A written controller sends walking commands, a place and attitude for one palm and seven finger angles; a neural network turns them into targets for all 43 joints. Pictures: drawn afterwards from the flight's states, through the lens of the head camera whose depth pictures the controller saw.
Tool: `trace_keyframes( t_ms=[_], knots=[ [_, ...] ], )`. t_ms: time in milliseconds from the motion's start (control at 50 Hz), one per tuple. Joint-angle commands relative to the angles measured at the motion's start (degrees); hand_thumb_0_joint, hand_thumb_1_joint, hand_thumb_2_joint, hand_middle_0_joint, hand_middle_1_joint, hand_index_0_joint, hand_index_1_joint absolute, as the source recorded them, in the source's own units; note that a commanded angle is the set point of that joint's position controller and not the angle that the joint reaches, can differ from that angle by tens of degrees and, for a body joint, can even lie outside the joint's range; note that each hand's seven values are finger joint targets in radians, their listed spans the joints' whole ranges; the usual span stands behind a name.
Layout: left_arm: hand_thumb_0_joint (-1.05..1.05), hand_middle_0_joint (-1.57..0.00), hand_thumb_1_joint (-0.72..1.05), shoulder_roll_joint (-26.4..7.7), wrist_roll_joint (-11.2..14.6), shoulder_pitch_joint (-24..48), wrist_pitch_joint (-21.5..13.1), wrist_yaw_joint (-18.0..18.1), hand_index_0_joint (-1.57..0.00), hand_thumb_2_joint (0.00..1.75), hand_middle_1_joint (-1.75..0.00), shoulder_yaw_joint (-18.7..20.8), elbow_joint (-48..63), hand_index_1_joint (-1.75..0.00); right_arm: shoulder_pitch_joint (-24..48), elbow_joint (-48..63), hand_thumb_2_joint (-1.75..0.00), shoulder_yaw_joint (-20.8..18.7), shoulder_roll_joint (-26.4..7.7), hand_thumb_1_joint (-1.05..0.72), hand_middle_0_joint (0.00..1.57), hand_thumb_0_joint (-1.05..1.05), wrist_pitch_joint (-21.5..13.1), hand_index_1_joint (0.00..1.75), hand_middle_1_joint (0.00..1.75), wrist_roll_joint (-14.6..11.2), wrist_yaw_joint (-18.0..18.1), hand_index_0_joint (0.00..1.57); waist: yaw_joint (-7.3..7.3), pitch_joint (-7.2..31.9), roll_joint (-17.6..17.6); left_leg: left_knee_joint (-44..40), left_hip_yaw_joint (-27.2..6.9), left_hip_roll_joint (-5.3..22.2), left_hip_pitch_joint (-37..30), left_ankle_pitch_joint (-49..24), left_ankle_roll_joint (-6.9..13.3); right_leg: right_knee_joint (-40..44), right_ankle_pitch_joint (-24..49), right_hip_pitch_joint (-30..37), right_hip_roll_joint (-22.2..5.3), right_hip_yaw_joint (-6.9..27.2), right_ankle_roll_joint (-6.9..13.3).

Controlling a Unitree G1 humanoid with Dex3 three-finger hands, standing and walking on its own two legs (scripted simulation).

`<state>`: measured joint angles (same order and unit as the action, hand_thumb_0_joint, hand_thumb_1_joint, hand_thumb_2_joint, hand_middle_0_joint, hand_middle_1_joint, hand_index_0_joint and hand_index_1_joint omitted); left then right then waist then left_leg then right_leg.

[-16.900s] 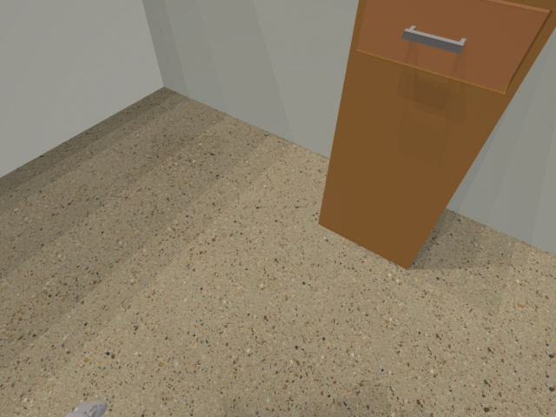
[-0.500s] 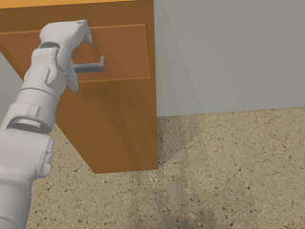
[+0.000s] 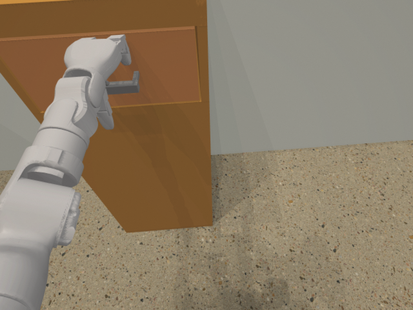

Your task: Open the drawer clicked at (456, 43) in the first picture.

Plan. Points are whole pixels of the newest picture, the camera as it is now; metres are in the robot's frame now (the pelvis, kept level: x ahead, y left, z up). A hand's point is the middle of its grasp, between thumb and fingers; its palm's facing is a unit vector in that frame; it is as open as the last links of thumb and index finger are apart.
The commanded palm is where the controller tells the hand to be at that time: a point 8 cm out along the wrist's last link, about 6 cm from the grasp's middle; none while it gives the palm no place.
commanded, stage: lower the fingers behind the handle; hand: left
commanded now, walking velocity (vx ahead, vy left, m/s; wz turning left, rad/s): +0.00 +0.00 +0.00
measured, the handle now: (106, 82) +0.54 +0.20 +0.15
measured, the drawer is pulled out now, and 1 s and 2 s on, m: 0.00 0.00 0.00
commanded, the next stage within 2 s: close the thumb around the handle in 1.14 s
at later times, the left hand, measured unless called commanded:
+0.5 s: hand (108, 102) +0.49 +0.19 +0.14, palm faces +0.00 -0.01 -1.00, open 13.9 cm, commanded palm +0.47 +0.19 +0.20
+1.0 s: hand (113, 102) +0.50 +0.19 +0.13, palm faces +0.00 -0.01 -1.00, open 13.6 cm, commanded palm +0.48 +0.18 +0.18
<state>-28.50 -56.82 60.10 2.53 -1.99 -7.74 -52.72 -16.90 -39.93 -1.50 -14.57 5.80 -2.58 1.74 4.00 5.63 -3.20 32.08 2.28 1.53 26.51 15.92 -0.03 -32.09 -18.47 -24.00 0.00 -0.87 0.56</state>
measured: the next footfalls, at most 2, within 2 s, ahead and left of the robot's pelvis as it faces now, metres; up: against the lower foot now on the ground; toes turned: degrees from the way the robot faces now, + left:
none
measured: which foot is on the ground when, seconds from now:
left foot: down 0.00-1.00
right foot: down 0.00-1.00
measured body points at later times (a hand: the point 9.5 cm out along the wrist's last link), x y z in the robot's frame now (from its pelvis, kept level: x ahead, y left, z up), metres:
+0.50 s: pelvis +0.00 -0.01 +0.00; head +0.05 -0.02 +0.44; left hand +0.48 +0.19 +0.20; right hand +0.05 -0.28 -0.14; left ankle -0.01 +0.12 -0.73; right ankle -0.03 -0.11 -0.73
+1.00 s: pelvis +0.00 +0.00 -0.01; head +0.06 -0.02 +0.44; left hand +0.49 +0.18 +0.19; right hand +0.05 -0.27 -0.14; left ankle -0.01 +0.12 -0.73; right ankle -0.03 -0.11 -0.73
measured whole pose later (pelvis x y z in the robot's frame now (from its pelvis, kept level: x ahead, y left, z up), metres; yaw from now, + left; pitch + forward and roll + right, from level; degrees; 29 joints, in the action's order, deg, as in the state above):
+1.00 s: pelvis +0.00 +0.00 -0.01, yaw +0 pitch +12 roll +0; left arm -26.8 -58.5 57.3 4.2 3.8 -7.8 -56.8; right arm -18.1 -40.8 -2.2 -14.2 5.7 -2.0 1.8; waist 5.0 6.4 -3.1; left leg 35.1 1.9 1.8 30.1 17.3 -0.2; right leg -34.9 -19.8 -27.4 0.3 -1.1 0.8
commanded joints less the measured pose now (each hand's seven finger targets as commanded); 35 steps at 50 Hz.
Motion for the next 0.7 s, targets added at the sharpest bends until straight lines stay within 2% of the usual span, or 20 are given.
trace_keyframes(
  t_ms=[0,40,100,140,180,220,280,360,380,420,440,480,500,540,560,580,600,620,660,680],
  knots=[
    [0.00,-0.30,-0.50,-13.8,-0.8,27.6,1.9,2.9,-0.30,0.30,-1.20,5.3,8.6,-1.20,-2.3,5.3,-0.90,-2.7,-8.4,-0.90,0.20,0.00,-1.0,0.30,0.30,0.2,0.4,0.20,0.66,21.3,3.7,-0.3,0.3,-2.2,-12.0,-21.3,2.6,2.4,23.2,7.3,2.0,-0.5,0.6],
    [0.00,-0.30,-0.50,-11.1,-1.2,28.4,2.8,3.0,-0.30,0.30,-1.20,2.8,7.7,-1.20,-2.2,5.0,-0.90,-2.6,-8.3,-0.90,0.20,0.00,-0.8,0.30,0.30,0.3,0.4,0.20,1.44,19.5,2.8,-0.4,0.5,-2.2,-11.8,-20.1,2.5,2.5,21.8,5.5,2.1,-0.8,0.6],
    [0.00,-0.30,-0.50,-15.0,-1.7,26.3,3.7,2.8,-0.30,0.30,-1.20,5.6,4.5,-1.20,-2.3,4.8,-0.90,-2.4,-8.9,-0.90,0.20,0.00,-0.5,0.30,0.30,0.1,0.7,0.20,1.04,18.7,5.2,-0.8,0.6,-2.2,-9.2,-17.7,2.7,2.8,21.6,7.1,1.8,-0.2,0.4],
    [0.00,-0.30,-0.50,-12.0,-1.6,25.9,3.9,2.3,-0.30,0.30,-1.20,3.1,4.6,-1.20,-2.2,5.0,-0.90,-2.3,-8.5,-0.90,0.20,0.00,-0.5,0.30,0.30,0.1,0.8,0.20,1.27,18.2,4.5,-0.8,0.9,-2.1,-9.5,-17.4,2.7,2.9,21.2,6.3,1.7,-0.3,0.3],
    [0.00,-0.30,-0.50,-15.3,-1.9,24.0,3.5,1.9,-0.30,0.30,-1.20,5.6,4.1,-1.20,-2.1,5.3,-0.90,-2.3,-9.0,-0.90,0.20,0.00,-0.2,0.30,0.30,0.2,1.1,0.20,0.72,18.8,5.5,-0.6,0.9,-2.3,-8.7,-17.4,2.7,2.9,21.7,8.1,1.6,0.1,0.4],
    [0.00,-0.30,-0.50,-13.1,-2.1,22.5,3.3,1.7,-0.30,0.30,-1.20,3.9,3.1,-1.20,-2.1,5.5,-0.90,-2.2,-8.7,-0.90,0.20,0.00,-0.2,0.30,0.30,0.0,1.1,0.20,0.88,16.5,5.3,-0.9,1.0,-2.0,-7.9,-16.1,2.6,2.8,20.4,6.3,1.6,-0.2,0.3],
    [0.00,-0.30,-0.50,-11.4,-0.9,24.5,0.9,1.2,-0.30,0.30,-1.20,3.0,8.4,-1.20,-2.3,6.4,-0.90,-2.7,-8.5,-0.90,0.20,0.00,-0.5,0.30,0.30,0.1,1.3,0.20,1.43,18.5,5.0,-0.5,0.9,-2.0,-9.9,-16.6,2.9,3.0,20.4,6.6,1.7,0.1,0.4],
    [0.00,-0.30,-0.50,-14.4,-0.5,26.7,-3.1,3.6,-0.30,0.30,-1.20,6.1,16.0,-1.20,-3.0,6.4,-0.90,-3.3,-7.9,-0.90,0.20,0.00,-1.5,0.30,0.30,0.5,1.4,0.20,0.84,23.0,1.8,0.7,0.5,-2.5,-12.3,-19.3,3.1,1.9,22.6,7.2,2.0,0.4,0.5],
    [0.00,-0.30,-0.50,-14.5,-0.9,26.5,-3.0,4.4,-0.30,0.30,-1.20,6.2,15.3,-1.20,-3.1,6.0,-0.90,-3.6,-8.1,-0.90,0.20,0.00,-1.5,0.30,0.30,0.7,1.3,0.20,1.21,23.5,2.8,1.1,0.4,-2.5,-12.3,-19.9,3.1,1.8,22.7,7.4,2.1,0.4,0.5],
    [0.00,-0.30,-0.50,-10.7,-1.2,24.6,-1.6,5.6,-0.30,0.30,-1.20,3.5,11.8,-1.20,-3.3,5.1,-0.90,-3.6,-7.9,-0.90,0.20,0.00,-1.7,0.30,0.30,0.4,1.0,0.20,2.00,19.5,1.5,1.0,0.6,-2.4,-11.6,-18.0,2.8,2.1,20.2,3.6,2.3,-0.2,0.6],
    [0.00,-0.30,-0.50,-10.9,-1.0,25.5,-1.1,6.2,-0.30,0.30,-1.20,3.7,11.1,-1.20,-3.6,4.6,-0.90,-3.5,-8.2,-0.90,0.20,0.00,-1.8,0.30,0.30,0.3,0.8,0.20,2.15,18.3,1.2,0.6,0.4,-2.3,-11.2,-17.0,2.6,2.3,18.8,2.6,2.5,-0.3,0.6],
    [0.00,-0.30,-0.50,-12.4,-1.1,27.7,-0.8,7.1,-0.30,0.30,-1.20,4.8,12.0,-1.20,-3.9,4.2,-0.90,-3.8,-8.6,-0.90,0.20,0.00,-1.9,0.30,0.30,0.6,0.8,0.20,2.31,21.0,1.1,1.1,0.4,-2.4,-12.0,-18.3,2.7,2.0,19.8,3.8,2.4,-0.1,0.7],
    [0.00,-0.30,-0.50,-10.7,-1.2,29.2,-0.9,7.4,-0.30,0.30,-1.20,3.2,13.3,-1.20,-4.1,4.3,-0.90,-3.8,-8.1,-0.90,0.20,0.00,-2.1,0.30,0.30,0.7,0.7,0.20,2.47,22.9,-0.1,1.4,0.3,-2.5,-12.9,-18.9,2.7,1.6,20.5,3.8,2.5,0.0,0.7],
    [0.00,-0.30,-0.50,-9.9,-1.6,28.6,-0.4,7.9,-0.30,0.30,-1.20,3.1,12.9,-1.20,-4.5,3.9,-0.90,-3.9,-8.0,-0.90,0.20,0.00,-2.1,0.30,0.30,0.9,0.5,0.20,2.50,23.4,-1.3,2.1,0.2,-2.5,-13.9,-21.4,2.6,1.0,22.1,3.0,2.7,-0.3,0.9],
    [0.00,-0.30,-0.50,-9.1,-1.6,28.6,-0.3,8.0,-0.30,0.30,-1.20,2.6,13.0,-1.20,-4.8,3.8,-0.90,-4.0,-7.9,-0.90,0.20,0.00,-2.1,0.30,0.30,0.9,0.4,0.20,2.46,24.2,-1.0,2.2,-0.1,-2.4,-14.3,-22.5,2.6,0.6,22.5,2.9,2.8,-0.6,0.9],
    [0.00,-0.30,-0.50,-8.7,-1.3,27.8,-0.1,8.0,-0.30,0.30,-1.20,2.7,12.5,-1.20,-4.8,3.8,-0.90,-4.1,-8.0,-0.90,0.20,0.00,-2.1,0.30,0.30,1.0,0.4,0.20,2.73,24.2,1.1,2.5,-0.2,-2.3,-14.2,-23.5,2.8,0.8,23.2,3.5,2.8,-0.6,0.9],
    [0.00,-0.30,-0.50,-9.5,-1.2,26.1,0.3,8.2,-0.30,0.30,-1.20,3.7,10.5,-1.20,-4.8,3.7,-0.90,-3.9,-8.0,-0.90,0.20,0.00,-1.9,0.30,0.30,1.0,0.3,0.20,2.17,23.3,0.6,2.3,0.0,-2.4,-13.1,-22.7,2.7,0.7,23.2,3.5,2.8,-0.6,0.8],
    [0.00,-0.30,-0.50,-11.0,-1.6,25.8,0.9,8.3,-0.30,0.30,-1.20,4.7,8.4,-1.20,-4.8,3.5,-0.90,-3.6,-8.3,-0.90,0.20,0.00,-1.7,0.30,0.30,0.9,0.4,0.20,2.32,21.5,1.6,2.0,-0.1,-2.4,-11.6,-21.1,2.6,0.6,22.1,2.9,2.8,-0.8,0.8],
    [0.00,-0.30,-0.50,-7.4,-2.0,26.9,1.7,8.5,-0.30,0.30,-1.20,1.5,7.4,-1.20,-4.7,3.4,-0.90,-3.6,-8.1,-0.90,0.20,0.00,-1.8,0.30,0.30,0.9,0.4,0.20,3.24,20.5,1.9,1.9,0.2,-2.3,-11.1,-19.3,2.7,0.9,20.8,1.6,2.6,-0.7,0.6],
    [0.00,-0.30,-0.50,-8.1,-2.0,26.8,1.5,8.3,-0.30,0.30,-1.20,2.3,7.2,-1.20,-5.0,3.4,-0.90,-3.7,-8.3,-0.90,0.20,0.00,-1.8,0.30,0.30,1.0,0.4,0.20,3.37,21.0,3.1,2.1,0.1,-2.2,-11.0,-20.1,2.7,1.0,21.4,2.5,2.6,-0.7,0.7]
  ],
)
